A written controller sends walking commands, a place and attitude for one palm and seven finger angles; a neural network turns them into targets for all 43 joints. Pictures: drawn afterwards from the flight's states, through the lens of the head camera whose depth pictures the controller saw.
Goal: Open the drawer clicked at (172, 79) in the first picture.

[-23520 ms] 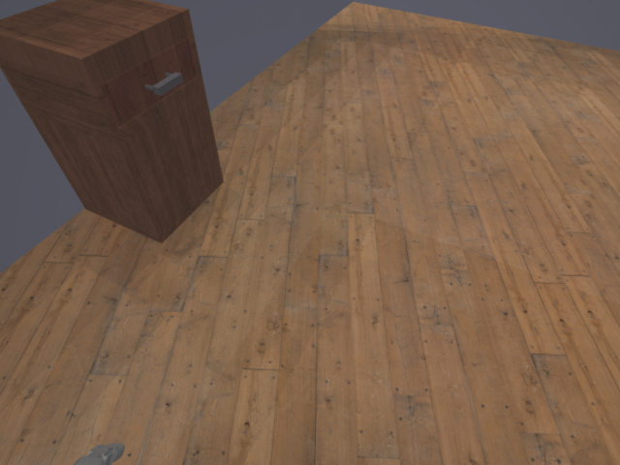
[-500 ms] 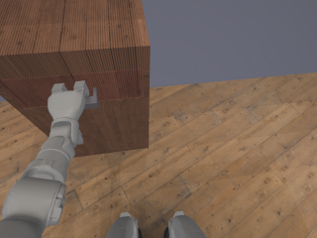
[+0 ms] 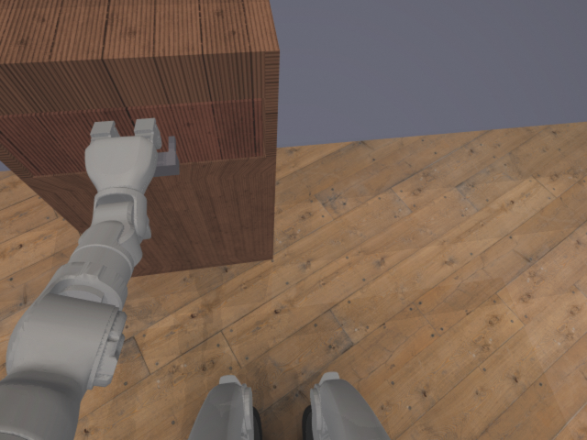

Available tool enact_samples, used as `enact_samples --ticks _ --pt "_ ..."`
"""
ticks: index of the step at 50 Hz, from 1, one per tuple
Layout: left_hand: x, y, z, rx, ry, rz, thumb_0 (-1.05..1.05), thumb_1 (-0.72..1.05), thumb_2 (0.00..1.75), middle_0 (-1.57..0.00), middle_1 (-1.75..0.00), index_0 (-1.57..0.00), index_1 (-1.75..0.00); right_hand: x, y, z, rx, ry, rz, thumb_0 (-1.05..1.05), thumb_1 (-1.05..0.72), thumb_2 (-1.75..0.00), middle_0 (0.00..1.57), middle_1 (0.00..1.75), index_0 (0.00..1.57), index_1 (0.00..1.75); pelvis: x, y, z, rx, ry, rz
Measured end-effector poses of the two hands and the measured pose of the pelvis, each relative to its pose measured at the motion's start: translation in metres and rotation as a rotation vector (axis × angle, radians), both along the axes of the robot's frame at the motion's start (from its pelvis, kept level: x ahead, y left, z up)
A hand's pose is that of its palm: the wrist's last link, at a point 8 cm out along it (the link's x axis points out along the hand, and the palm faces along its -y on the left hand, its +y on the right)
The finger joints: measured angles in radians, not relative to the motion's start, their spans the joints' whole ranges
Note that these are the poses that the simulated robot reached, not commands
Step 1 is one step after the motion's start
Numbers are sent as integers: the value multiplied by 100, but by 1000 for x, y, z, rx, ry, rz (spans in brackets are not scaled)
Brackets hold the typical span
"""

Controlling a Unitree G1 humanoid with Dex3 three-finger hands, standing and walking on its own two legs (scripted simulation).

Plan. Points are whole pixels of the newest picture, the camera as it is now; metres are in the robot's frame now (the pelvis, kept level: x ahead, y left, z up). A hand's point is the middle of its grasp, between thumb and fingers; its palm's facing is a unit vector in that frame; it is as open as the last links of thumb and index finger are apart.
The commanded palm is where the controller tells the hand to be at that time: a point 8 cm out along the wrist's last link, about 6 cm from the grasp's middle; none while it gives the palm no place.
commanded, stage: lower the fingers behind the handle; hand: left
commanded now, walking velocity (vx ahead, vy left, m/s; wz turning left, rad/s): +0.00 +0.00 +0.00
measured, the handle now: (140, 155) +0.55 +0.22 -0.03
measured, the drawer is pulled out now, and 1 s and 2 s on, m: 0.00 0.00 0.07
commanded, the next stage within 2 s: close the thumb around the handle in 0.42 s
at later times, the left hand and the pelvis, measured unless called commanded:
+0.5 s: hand (145, 192) +0.49 +0.21 -0.05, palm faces -0.03 -0.03 -1.00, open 13.9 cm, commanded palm +0.47 +0.19 +0.00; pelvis +0.01 +0.00 +0.00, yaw -1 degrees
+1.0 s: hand (146, 191) +0.49 +0.21 -0.05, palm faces -0.05 -0.04 -1.00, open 8.0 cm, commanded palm +0.47 +0.19 +0.00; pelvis +0.03 +0.00 +0.01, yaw -1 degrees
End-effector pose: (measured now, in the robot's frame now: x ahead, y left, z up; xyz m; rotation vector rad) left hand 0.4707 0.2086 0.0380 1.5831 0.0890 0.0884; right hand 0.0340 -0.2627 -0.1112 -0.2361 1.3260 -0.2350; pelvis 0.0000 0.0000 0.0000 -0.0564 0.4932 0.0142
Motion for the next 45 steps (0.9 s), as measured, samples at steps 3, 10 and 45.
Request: enact_samples --ticks 3,10,45 --pt "3 0 -1 10 4 4 0 -49 30 -30 -141 -32 -120 -4 -1 -3 -4 -2 -2 0 -91 -90 21 30 20 30 -4 0 -4 -1 5 0" --pt "5 0 -22 -29 86 -2 0 -49 30 -24 -131 -32 -120 -16 -2 -7 -20 2 -26 0 -91 -90 21 30 20 30 -8 0 -12 -3 21 -10" --pt "3 -1 -32 -57 39 -18 0 11 56 -31 -126 -34 -123 28 -5 2 1 35 -7 0 -91 -90 21 30 20 30 27 -2 6 -1 27 -13"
